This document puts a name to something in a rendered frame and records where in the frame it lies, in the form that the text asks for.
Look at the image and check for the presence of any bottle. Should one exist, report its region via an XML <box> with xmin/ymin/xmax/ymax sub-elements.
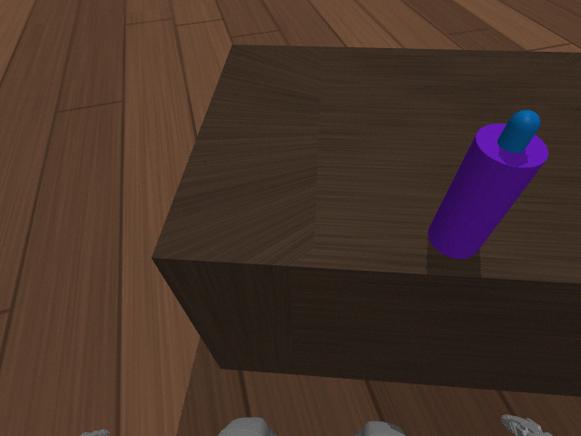
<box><xmin>428</xmin><ymin>110</ymin><xmax>548</xmax><ymax>259</ymax></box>

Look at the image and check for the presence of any right robot hand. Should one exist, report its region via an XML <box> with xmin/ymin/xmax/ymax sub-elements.
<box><xmin>501</xmin><ymin>415</ymin><xmax>552</xmax><ymax>436</ymax></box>

